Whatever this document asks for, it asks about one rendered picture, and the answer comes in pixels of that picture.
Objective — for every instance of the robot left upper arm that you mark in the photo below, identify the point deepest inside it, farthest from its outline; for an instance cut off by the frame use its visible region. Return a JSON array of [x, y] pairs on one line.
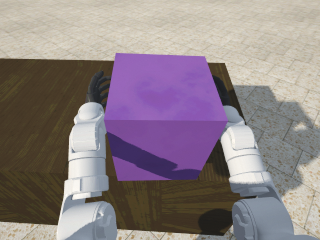
[[88, 221]]

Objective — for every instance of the robot right forearm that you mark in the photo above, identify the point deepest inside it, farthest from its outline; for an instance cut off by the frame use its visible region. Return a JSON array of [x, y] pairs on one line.
[[248, 176]]

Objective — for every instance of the robot left forearm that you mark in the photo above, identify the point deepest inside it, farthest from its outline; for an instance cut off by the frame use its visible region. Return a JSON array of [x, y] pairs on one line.
[[87, 153]]

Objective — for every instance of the pedestal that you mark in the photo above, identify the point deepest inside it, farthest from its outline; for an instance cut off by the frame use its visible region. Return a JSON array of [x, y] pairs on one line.
[[39, 99]]

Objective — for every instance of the robot left hand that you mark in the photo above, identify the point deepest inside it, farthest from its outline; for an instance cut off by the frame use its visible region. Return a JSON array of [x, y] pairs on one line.
[[94, 89]]

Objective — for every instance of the robot right upper arm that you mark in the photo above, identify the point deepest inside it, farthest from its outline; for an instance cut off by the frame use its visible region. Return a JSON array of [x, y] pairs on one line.
[[263, 218]]

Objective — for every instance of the robot right hand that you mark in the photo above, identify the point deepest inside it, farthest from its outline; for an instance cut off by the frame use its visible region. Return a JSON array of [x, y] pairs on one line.
[[222, 91]]

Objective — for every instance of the carton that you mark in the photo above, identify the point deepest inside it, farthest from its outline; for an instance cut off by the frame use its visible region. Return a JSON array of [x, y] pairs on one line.
[[163, 116]]

